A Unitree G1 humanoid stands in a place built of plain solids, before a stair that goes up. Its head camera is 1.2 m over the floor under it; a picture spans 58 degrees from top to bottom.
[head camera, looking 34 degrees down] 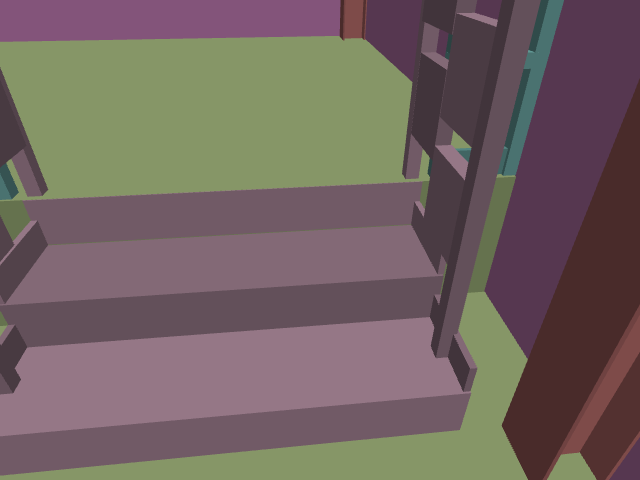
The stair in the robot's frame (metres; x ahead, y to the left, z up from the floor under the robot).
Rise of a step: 0.18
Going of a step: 0.30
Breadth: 1.32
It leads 6 degrees to the left of straight ahead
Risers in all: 3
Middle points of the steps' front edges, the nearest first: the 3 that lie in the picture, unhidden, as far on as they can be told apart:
0.69 0.24 0.18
0.99 0.27 0.35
1.29 0.30 0.53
